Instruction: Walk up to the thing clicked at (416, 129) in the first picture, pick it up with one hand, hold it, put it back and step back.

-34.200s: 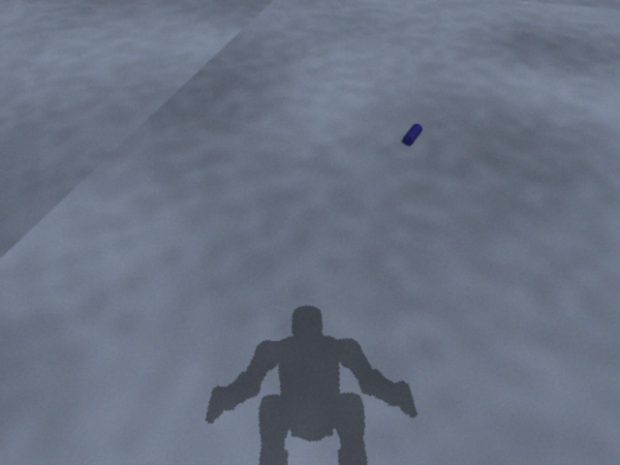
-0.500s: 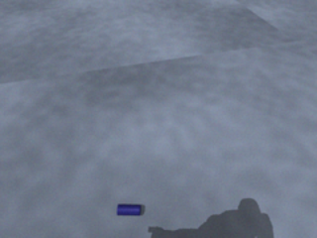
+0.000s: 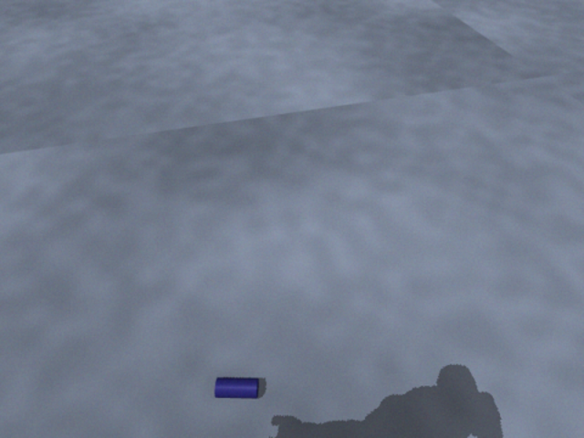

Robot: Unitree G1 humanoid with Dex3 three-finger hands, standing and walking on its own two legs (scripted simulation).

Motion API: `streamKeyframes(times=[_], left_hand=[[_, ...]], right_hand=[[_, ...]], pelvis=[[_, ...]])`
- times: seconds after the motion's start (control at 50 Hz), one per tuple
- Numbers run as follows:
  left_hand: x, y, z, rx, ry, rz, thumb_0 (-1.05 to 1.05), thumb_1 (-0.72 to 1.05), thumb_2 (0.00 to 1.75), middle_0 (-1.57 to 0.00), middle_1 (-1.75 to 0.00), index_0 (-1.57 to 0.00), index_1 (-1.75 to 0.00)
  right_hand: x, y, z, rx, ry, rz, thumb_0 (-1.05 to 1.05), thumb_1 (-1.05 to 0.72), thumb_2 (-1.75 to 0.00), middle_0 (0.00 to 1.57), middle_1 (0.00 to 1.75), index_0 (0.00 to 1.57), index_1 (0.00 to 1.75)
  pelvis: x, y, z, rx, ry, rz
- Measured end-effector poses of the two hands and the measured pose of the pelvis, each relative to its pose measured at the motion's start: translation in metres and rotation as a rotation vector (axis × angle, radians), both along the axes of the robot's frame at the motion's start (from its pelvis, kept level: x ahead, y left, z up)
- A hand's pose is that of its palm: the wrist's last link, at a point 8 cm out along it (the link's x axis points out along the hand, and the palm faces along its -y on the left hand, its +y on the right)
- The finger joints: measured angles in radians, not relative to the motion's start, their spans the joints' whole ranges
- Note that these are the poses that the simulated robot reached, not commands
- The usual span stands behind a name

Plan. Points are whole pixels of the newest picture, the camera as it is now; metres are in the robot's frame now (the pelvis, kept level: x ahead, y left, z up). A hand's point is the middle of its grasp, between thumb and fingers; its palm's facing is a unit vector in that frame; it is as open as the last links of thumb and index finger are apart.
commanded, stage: stand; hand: left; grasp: from above
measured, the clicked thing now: (237, 387) +0.38 +0.19 -0.75
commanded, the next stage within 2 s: rise first in 0.52 s
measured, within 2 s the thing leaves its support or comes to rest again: neither
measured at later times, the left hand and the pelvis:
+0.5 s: hand out of the picture +0.06 +0.26 -0.16, palm faces -0.03 -0.94 -0.34, open 7.4 cm; pelvis +0.00 +0.00 +0.00, yaw +0 degrees
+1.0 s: hand out of the picture +0.14 +0.25 -0.19, palm faces -0.08 -0.93 -0.37, open 11.5 cm; pelvis -0.02 +0.00 -0.04, yaw -1 degrees
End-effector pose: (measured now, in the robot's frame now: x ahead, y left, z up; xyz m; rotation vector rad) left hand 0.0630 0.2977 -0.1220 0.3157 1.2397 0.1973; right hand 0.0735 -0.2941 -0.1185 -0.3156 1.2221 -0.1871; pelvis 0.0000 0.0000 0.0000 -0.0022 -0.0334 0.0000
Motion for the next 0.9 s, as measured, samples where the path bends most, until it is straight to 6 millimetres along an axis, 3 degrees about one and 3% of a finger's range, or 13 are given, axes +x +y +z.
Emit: streamKeyframes(times=[0.64, 0.76, 0.84, 0.9], left_hand=[[-0.008, 0.005, -0.001, -0.002, 0.007, -0.002, 0.00, 0.91, 0.90, -0.20, -0.30, -0.20, -0.30], [0.032, 0.000, -0.006, -0.019, -0.107, 0.029, 0.01, 0.77, 0.91, -0.20, -0.44, -0.19, -0.44], [0.062, 0.001, -0.015, -0.018, -0.129, -0.025, 0.00, 0.56, 0.92, -0.18, -0.62, -0.17, -0.62], [0.072, 0.000, -0.018, -0.003, -0.134, -0.060, 0.00, 0.36, 0.94, -0.15, -0.75, -0.15, -0.75]], right_hand=[[-0.012, 0.004, 0.000, -0.001, 0.010, -0.011, 0.00, -0.90, -0.90, 0.20, 0.30, 0.20, 0.30], [-0.005, 0.020, -0.002, 0.017, -0.110, -0.012, 0.00, -0.91, -0.90, 0.20, 0.30, 0.20, 0.30], [-0.008, 0.031, -0.009, 0.041, -0.141, -0.025, 0.00, -0.91, -0.90, 0.20, 0.30, 0.20, 0.30], [-0.012, 0.037, -0.014, 0.060, -0.156, -0.046, 0.00, -0.92, -0.90, 0.20, 0.30, 0.20, 0.30]], pelvis=[[-0.005, 0.005, 0.000, 0.000, -0.004, -0.002], [-0.018, 0.004, -0.008, -0.004, 0.067, 0.009], [-0.023, 0.002, -0.019, -0.006, 0.127, -0.002], [-0.023, 0.002, -0.025, -0.007, 0.151, -0.009]])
